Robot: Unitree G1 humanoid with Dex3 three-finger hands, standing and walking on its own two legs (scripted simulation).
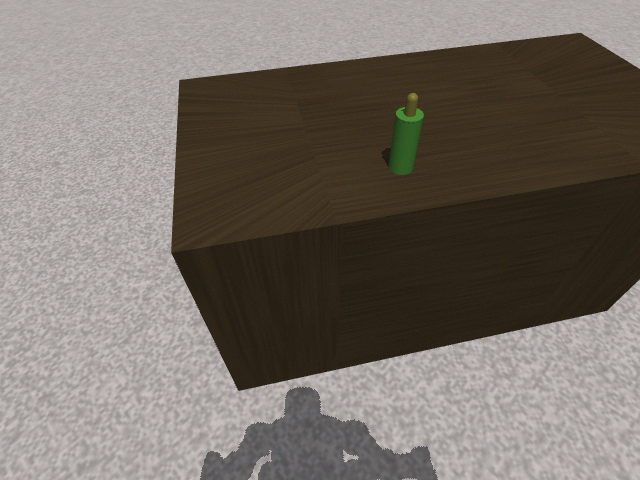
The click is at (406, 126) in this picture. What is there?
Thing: necked bottle
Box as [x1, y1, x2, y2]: [388, 93, 423, 174]
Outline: 415,93 410,93 407,96 406,105 396,111 388,166 391,171 398,174 405,174 410,172 413,166 423,117 423,113 416,107 417,95
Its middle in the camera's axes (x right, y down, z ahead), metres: +0.18 -0.22 +0.81
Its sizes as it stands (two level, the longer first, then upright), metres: 0.055 0.055 0.175
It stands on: a support 0.70 m high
